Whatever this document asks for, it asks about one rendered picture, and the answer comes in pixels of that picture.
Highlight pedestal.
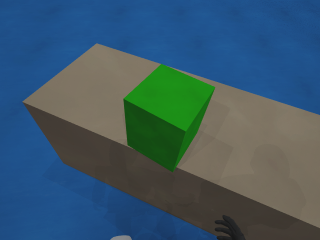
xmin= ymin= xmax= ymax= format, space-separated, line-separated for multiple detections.
xmin=22 ymin=43 xmax=320 ymax=240

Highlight carton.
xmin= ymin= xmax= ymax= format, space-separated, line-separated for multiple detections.
xmin=123 ymin=64 xmax=215 ymax=172

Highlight robot right hand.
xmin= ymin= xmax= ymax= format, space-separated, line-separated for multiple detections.
xmin=215 ymin=215 xmax=246 ymax=240

